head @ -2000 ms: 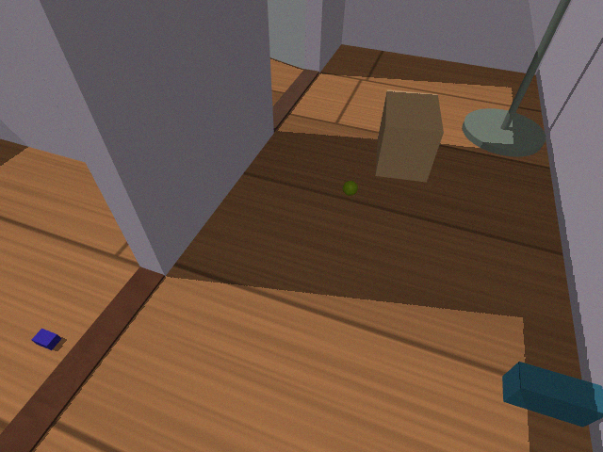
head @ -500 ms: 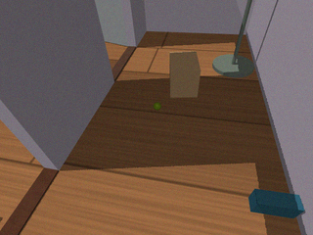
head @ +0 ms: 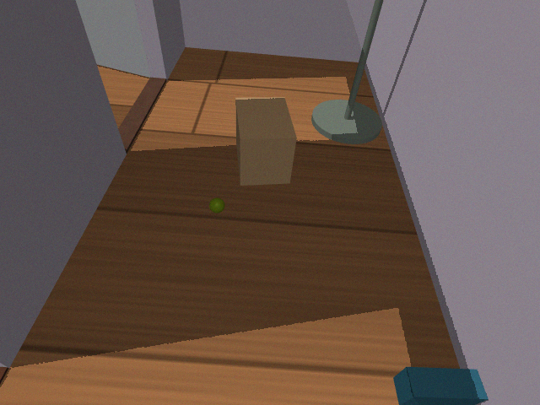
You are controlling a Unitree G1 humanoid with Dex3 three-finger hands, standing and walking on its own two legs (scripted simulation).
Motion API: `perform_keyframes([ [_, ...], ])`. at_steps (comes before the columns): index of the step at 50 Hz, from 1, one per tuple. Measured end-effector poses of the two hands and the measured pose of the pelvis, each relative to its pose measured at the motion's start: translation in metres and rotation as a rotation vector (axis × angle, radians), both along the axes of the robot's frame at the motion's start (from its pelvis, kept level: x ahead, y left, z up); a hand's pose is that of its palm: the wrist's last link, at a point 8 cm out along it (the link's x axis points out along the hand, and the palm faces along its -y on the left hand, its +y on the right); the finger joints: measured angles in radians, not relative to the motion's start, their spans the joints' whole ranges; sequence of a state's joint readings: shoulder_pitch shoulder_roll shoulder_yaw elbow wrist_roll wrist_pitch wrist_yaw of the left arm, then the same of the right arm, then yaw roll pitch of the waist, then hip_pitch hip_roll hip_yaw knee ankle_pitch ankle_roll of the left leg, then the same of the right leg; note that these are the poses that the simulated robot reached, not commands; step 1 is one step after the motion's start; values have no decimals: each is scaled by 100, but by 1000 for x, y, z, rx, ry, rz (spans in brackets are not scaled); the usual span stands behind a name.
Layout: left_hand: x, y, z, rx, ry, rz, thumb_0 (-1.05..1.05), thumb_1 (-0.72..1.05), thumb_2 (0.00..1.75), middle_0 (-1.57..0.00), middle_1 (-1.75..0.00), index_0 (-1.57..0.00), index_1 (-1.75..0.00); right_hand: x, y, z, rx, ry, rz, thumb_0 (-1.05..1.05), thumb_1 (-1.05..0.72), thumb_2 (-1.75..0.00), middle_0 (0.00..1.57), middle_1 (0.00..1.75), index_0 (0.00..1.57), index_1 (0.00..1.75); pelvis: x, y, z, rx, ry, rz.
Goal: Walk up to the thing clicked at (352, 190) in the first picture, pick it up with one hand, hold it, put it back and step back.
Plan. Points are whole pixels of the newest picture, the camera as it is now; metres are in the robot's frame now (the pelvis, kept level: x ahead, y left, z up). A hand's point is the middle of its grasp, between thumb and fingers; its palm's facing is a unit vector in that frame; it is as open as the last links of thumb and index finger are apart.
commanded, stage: walk up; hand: left
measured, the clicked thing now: (217, 205) +1.14 +0.21 -0.73
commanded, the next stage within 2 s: none
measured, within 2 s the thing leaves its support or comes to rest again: neither
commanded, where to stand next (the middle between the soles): +0.77 -0.01 m, yaw -2 degrees
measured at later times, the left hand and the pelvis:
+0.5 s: hand (133, 324) +0.30 +0.24 -0.12, palm faces -0.06 -0.92 -0.39, open 7.3 cm; pelvis +0.22 -0.03 +0.00, yaw -2 degrees
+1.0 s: hand (145, 228) +0.53 +0.28 -0.13, palm faces -0.14 -0.92 -0.36, open 7.3 cm; pelvis +0.43 +0.01 +0.00, yaw -3 degrees
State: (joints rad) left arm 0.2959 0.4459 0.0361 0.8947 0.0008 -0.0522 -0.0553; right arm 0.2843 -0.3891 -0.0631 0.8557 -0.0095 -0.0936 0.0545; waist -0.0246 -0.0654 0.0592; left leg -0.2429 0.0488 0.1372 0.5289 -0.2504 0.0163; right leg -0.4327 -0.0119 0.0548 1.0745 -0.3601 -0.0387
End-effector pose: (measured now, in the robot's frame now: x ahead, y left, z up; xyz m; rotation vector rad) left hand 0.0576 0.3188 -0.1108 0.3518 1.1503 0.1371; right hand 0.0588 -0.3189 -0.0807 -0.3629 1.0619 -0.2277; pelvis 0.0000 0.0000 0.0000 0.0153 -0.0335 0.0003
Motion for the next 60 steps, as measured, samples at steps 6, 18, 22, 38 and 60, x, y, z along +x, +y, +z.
perform_keyframes([
  [6, 102, -6, 21, 14, -67, -77, 1, 91, 89, -21, -30, -20, -30, 8, -9, -7, 14, 98, -53, 0, -90, -90, 20, 30, 20, 30, 55, -4, 5, 4, 0, -24],
  [18, 233, -45, 31, 54, -182, -70, 0, 91, 89, -21, -30, -21, -30, 122, -37, -49, 69, 149, -61, 1, -90, -90, 20, 30, 20, 30, 168, -35, -11, -18, -18, -36],
  [22, 235, -43, 33, 50, -125, -44, 0, 91, 89, -21, -30, -21, -30, 181, -31, -37, 82, 89, -11, 1, -90, -90, 20, 30, 20, 30, 199, -33, -2, -25, -8, -36],
  [38, 316, 20, -12, 24, 79, 10, 1, 91, 89, -21, -30, -21, -30, 346, 8, -1, -23, -24, 0, 0, -90, -90, 20, 30, 20, 30, 340, 15, -9, -21, -5, -43],
  [60, 558, -31, 30, 59, -140, -59, 0, 91, 89, -21, -30, -21, -30, 461, -15, -47, 81, 152, -60, 1, -90, -90, 20, 30, 20, 30, 506, -18, -7, -9, -14, -49],
])
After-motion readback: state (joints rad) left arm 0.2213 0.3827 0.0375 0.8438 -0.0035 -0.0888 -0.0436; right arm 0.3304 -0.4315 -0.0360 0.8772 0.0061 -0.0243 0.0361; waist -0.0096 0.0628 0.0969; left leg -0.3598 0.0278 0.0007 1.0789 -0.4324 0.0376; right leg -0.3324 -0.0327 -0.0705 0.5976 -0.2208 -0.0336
